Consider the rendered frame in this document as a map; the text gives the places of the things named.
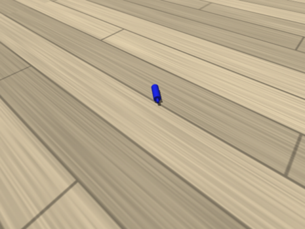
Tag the bottle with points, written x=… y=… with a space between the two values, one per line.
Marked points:
x=156 y=93

